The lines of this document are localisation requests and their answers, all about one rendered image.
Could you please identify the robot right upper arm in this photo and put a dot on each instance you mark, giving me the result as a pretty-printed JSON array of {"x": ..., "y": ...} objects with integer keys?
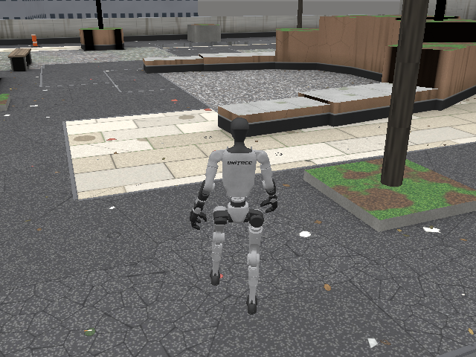
[{"x": 265, "y": 167}]

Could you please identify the robot right hand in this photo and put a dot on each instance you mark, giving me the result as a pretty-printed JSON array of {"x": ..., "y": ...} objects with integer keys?
[{"x": 267, "y": 202}]

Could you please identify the robot right forearm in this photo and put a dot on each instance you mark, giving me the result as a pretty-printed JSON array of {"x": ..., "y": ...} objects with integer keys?
[{"x": 272, "y": 194}]

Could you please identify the left robot foot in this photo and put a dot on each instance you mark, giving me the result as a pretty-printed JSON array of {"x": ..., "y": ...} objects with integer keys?
[{"x": 214, "y": 279}]

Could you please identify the robot left upper arm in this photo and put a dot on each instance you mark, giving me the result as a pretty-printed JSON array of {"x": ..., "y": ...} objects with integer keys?
[{"x": 214, "y": 158}]

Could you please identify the robot right thigh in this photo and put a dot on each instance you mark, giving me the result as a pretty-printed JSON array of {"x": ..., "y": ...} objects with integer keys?
[{"x": 255, "y": 229}]

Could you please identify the robot left forearm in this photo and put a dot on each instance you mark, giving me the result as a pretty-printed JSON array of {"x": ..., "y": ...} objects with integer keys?
[{"x": 201, "y": 199}]

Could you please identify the robot left hand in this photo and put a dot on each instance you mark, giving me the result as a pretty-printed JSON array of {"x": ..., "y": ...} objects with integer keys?
[{"x": 194, "y": 219}]

